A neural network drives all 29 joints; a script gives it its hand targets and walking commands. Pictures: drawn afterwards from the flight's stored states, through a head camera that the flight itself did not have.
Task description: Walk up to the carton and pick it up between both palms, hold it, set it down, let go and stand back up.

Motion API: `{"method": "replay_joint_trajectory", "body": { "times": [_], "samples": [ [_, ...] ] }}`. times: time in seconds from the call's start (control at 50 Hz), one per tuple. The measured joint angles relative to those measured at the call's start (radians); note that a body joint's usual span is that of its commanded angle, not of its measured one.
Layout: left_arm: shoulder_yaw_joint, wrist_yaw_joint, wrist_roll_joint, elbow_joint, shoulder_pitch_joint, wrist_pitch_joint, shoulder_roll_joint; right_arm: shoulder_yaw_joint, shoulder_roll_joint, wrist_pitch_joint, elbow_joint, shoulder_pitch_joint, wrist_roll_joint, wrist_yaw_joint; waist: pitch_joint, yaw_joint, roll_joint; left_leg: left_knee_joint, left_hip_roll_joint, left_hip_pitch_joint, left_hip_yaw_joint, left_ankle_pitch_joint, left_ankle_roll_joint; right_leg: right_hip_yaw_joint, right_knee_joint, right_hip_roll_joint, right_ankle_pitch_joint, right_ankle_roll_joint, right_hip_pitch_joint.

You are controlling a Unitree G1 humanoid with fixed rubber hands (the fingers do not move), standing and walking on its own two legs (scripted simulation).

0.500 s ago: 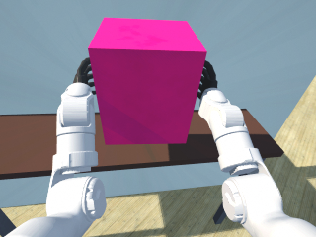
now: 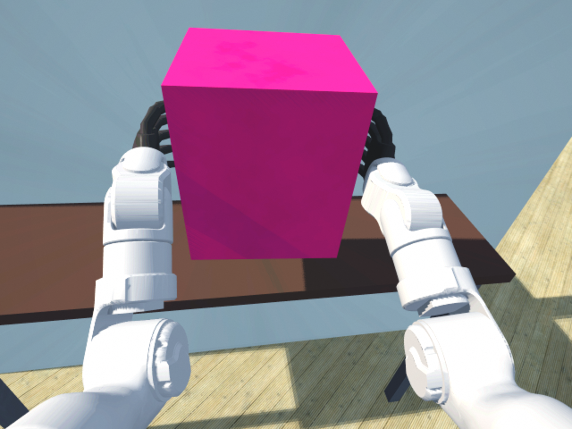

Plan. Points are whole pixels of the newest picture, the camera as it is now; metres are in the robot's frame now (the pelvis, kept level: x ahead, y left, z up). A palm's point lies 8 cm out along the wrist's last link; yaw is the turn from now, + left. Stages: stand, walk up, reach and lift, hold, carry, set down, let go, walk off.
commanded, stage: hold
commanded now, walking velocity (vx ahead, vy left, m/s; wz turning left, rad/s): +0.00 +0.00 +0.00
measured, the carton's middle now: (265, 147) +0.41 +0.01 +0.23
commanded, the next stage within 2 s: none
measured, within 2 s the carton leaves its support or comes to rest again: neither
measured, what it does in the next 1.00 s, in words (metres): stands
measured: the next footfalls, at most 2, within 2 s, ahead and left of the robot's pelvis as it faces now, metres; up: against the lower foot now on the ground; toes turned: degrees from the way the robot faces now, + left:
none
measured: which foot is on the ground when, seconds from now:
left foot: down 0.00-1.00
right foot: down 0.00-1.00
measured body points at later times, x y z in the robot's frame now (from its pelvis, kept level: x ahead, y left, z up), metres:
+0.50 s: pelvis +0.01 +0.00 +0.00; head -0.06 +0.03 +0.44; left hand +0.38 +0.16 +0.23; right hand +0.38 -0.14 +0.23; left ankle +0.06 +0.13 -0.75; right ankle -0.01 -0.12 -0.75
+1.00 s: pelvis +0.00 +0.00 +0.00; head -0.07 +0.03 +0.44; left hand +0.38 +0.16 +0.24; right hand +0.37 -0.14 +0.24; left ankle +0.06 +0.13 -0.75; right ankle -0.01 -0.12 -0.75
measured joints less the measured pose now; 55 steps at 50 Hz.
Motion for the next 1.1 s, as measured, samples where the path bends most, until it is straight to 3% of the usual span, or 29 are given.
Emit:
{"method": "replay_joint_trajectory", "body": {
  "times": [0.56, 0.88, 1.1],
  "samples": [
    [-0.014, -0.006, -0.013, -0.120, 0.082, 0.027, -0.010, 0.055, -0.003, 0.025, -0.109, 0.067, 0.023, -0.024, 0.005, 0.000, -0.003, 0.004, 0.002, 0.018, -0.001, -0.016, -0.006, -0.001, 0.003, 0.002, -0.017, -0.005, 0.018],
    [0.013, -0.020, 0.007, -0.041, 0.034, 0.016, -0.012, 0.023, 0.008, 0.035, -0.063, 0.039, 0.003, -0.026, -0.003, 0.000, -0.002, -0.002, 0.001, 0.023, -0.002, -0.008, -0.005, -0.001, 0.015, 0.001, -0.017, -0.006, 0.015],
    [0.014, -0.026, 0.010, -0.051, 0.031, 0.019, -0.004, 0.028, 0.010, 0.036, -0.059, 0.024, -0.004, -0.025, 0.001, 0.006, -0.001, -0.005, 0.003, 0.024, 0.004, -0.003, -0.005, 0.005, 0.011, 0.003, -0.010, -0.005, 0.014]
  ]
}}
